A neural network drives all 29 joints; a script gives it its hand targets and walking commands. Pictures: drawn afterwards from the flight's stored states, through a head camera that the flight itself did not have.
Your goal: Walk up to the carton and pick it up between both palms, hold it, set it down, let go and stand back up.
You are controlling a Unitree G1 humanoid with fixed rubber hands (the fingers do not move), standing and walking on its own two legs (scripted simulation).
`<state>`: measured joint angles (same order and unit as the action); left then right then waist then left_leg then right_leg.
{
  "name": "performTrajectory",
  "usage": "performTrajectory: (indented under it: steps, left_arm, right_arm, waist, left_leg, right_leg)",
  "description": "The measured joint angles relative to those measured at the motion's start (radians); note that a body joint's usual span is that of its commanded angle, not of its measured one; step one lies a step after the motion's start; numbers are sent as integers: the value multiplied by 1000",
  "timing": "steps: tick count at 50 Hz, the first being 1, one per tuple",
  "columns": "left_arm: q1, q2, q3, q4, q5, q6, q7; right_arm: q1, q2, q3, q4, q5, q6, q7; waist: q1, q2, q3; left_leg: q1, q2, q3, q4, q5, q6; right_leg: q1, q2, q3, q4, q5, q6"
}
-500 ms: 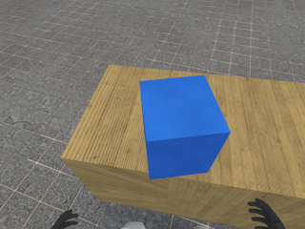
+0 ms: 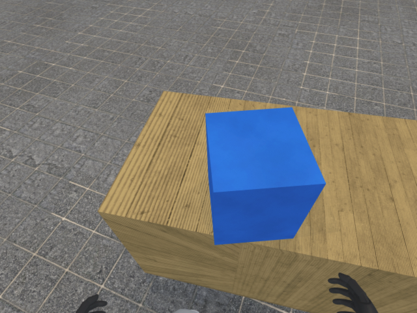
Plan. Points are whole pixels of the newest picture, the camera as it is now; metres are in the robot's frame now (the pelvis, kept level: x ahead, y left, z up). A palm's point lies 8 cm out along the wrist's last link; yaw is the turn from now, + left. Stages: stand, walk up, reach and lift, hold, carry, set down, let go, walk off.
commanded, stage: walk up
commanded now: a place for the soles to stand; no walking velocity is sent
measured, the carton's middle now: (251, 179) +0.41 -0.07 -0.03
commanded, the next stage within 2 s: reach and lift in 0.34 s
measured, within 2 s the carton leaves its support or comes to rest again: neither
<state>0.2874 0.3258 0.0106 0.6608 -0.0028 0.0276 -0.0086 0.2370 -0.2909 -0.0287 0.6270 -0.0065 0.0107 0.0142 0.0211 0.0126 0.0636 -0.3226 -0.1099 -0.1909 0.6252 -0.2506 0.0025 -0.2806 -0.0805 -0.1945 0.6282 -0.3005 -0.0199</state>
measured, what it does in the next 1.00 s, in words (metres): shifts its weight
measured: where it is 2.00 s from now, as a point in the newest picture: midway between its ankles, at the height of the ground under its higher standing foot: outside the picture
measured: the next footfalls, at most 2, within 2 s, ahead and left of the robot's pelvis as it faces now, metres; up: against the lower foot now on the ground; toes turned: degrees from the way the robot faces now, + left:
none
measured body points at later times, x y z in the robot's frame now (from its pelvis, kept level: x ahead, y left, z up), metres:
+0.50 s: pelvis +0.00 -0.01 -0.01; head +0.02 -0.01 +0.44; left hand +0.16 +0.27 -0.10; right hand +0.16 -0.27 -0.11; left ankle +0.06 +0.12 -0.72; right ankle +0.03 -0.11 -0.72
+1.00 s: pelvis +0.05 -0.03 +0.02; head +0.07 -0.02 +0.46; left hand +0.23 +0.20 -0.06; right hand +0.21 -0.28 -0.06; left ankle +0.06 +0.12 -0.72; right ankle +0.03 -0.11 -0.72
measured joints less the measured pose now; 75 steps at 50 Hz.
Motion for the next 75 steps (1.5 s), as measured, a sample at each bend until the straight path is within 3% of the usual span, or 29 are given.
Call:
performTrajectory:
  steps: [18, 21, 24, 29, 33, 41, 52, 62, 75]
  left_arm:
    - [18, -3, 3, 6, 5, -8, 8]
    - [-10, -8, 32, -37, 8, 97, 38]
    - [-86, -16, 57, -64, 15, 170, 46]
    - [-191, -27, 73, -123, -3, 241, 49]
    - [-209, -55, 87, -146, 4, 245, 56]
    - [-166, -117, 133, -118, 37, 138, 63]
    - [-53, -148, 93, -140, 16, -128, 74]
    - [-15, -201, 13, -148, 29, -235, 125]
    - [17, -267, -50, -126, 43, -362, 177]
  right_arm:
    - [3, -3, -11, 17, -2, 1, -1]
    - [-99, 24, -52, 178, -64, -119, 14]
    - [-193, 41, -63, 286, -85, -195, 26]
    - [-206, 70, -36, 250, -68, -224, 38]
    - [-161, 66, -17, 180, -42, -211, 46]
    - [-120, 42, 10, 143, 11, -248, 51]
    - [-156, 51, 72, 283, 119, -468, 59]
    - [-156, -5, 85, 379, 215, -553, 130]
    - [-98, -43, 135, 396, 345, -623, 202]
  waist:
    - [-4, -3, -1]
    - [15, -3, 18]
    - [15, -2, 50]
    - [8, -34, 65]
    - [7, -54, 34]
    - [27, -63, 11]
    - [35, -41, 8]
    - [42, -28, -49]
    - [39, -31, -83]
  left_leg:
    - [-9, 0, -4, 1, -1, -3]
    - [-14, 71, 89, 40, -30, -14]
    - [7, 106, 134, 69, -58, -18]
    - [94, 124, 167, -6, -40, -30]
    - [148, 135, 179, -93, -14, -40]
    - [182, 146, 188, -183, 8, -47]
    - [182, 145, 180, -212, 5, -42]
    - [223, 148, 199, -212, -17, -27]
    - [218, 148, 212, -178, -33, -25]
  right_leg:
    - [-7, 0, -4, 1, -3, -3]
    - [-21, 40, 49, 27, -5, -6]
    - [-14, 67, 82, 53, -15, -16]
    - [43, 85, 114, 12, -4, -32]
    - [83, 97, 126, -55, 16, -40]
    - [105, 110, 134, -128, 30, -46]
    - [126, 112, 128, -196, 46, -34]
    - [186, 115, 148, -252, 62, -22]
    - [174, 115, 160, -212, 47, -19]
